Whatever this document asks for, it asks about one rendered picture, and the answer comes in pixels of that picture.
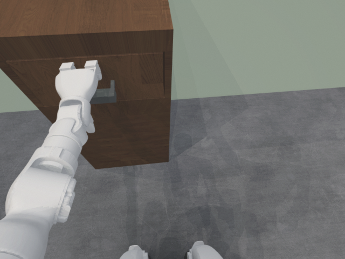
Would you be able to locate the right robot shin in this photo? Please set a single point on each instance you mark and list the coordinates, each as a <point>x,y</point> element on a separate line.
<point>198,243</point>

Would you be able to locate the right robot thigh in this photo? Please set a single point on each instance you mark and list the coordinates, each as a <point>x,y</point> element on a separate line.
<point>203,252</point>

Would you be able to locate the drawer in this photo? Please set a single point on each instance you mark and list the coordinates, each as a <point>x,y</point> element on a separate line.
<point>136,75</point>

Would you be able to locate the cabinet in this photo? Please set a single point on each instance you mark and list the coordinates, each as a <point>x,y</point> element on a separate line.
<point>128,132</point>

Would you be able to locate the left robot upper arm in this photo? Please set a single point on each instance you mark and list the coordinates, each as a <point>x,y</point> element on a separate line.
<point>41,199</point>

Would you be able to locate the handle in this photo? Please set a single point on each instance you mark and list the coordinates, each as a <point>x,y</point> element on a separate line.
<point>105,95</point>

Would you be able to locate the robot left forearm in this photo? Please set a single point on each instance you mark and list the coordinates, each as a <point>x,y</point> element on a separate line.
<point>63,144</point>

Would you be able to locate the robot left hand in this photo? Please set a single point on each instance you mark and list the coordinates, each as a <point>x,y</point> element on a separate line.
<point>79,82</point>

